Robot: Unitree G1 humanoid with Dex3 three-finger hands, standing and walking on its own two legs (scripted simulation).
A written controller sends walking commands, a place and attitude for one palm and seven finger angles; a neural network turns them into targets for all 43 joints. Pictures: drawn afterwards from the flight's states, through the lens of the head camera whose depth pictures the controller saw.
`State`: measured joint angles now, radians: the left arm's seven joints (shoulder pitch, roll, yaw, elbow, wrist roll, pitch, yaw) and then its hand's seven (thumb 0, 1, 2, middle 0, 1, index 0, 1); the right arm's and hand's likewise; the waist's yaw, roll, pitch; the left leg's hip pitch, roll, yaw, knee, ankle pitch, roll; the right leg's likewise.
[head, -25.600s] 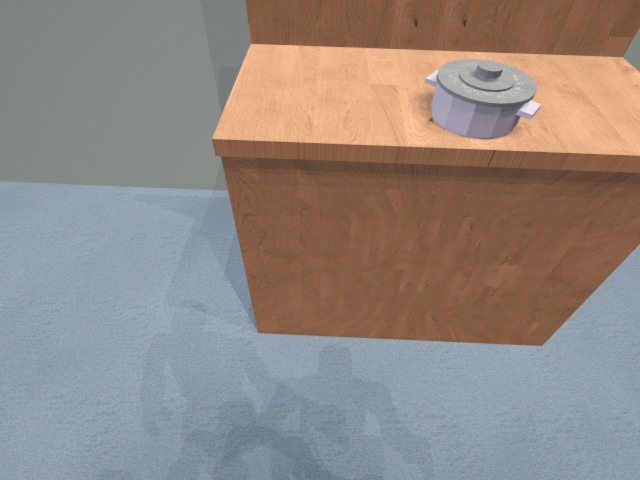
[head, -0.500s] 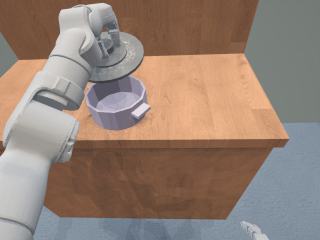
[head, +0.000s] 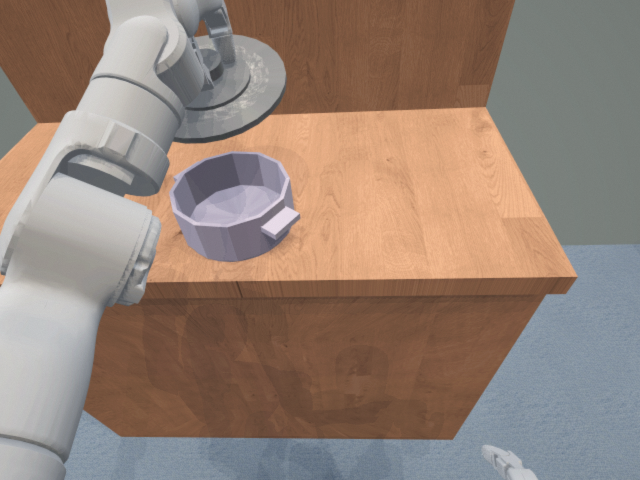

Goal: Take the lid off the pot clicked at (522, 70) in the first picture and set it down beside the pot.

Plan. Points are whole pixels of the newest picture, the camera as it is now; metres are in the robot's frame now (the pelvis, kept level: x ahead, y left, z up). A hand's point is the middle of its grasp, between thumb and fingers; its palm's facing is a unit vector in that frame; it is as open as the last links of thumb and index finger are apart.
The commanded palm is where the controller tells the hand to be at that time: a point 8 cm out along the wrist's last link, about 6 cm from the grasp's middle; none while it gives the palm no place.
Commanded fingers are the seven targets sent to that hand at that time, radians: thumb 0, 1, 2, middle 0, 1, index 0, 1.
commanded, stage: lift the lid straight up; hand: left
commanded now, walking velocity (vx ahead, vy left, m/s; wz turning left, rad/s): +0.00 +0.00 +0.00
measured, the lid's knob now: (202, 66) +0.50 +0.13 +0.30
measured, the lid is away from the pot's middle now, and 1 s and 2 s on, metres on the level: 0.01 0.12 0.24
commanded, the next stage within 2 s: move the lid sideways beside the pot in 0.02 s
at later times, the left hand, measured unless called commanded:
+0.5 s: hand (148, 69) +0.48 +0.18 +0.31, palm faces -0.14 -0.07 -0.99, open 7.5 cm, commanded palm +0.45 +0.19 +0.37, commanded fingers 0.00 0.71 0.95 -0.80 -1.02 -0.81 -1.03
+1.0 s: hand (83, 78) +0.45 +0.25 +0.31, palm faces -0.13 -0.08 -0.99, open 7.5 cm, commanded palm +0.44 +0.24 +0.37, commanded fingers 0.00 0.71 0.95 -0.80 -1.02 -0.81 -1.03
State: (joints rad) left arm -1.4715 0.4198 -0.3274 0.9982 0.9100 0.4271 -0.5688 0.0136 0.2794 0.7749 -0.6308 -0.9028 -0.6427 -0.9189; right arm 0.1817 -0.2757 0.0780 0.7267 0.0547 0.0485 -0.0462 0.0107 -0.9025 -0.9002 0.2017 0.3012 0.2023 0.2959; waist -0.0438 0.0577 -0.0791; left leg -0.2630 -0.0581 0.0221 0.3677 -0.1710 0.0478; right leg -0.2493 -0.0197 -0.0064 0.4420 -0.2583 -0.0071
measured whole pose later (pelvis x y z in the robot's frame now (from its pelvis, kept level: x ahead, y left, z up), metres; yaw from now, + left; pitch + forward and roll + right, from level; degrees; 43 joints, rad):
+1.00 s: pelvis +0.00 +0.01 +0.00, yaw +1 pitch +5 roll +0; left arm -1.37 0.65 -0.28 0.90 0.96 0.33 -0.60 0.02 0.28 0.77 -0.63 -0.90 -0.65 -0.92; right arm 0.18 -0.28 0.07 0.68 0.08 0.10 -0.05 0.01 -0.90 -0.90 0.20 0.30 0.20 0.30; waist -0.05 0.04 -0.07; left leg -0.31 -0.06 0.00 0.41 -0.18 0.06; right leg -0.26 -0.02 -0.02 0.42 -0.24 0.00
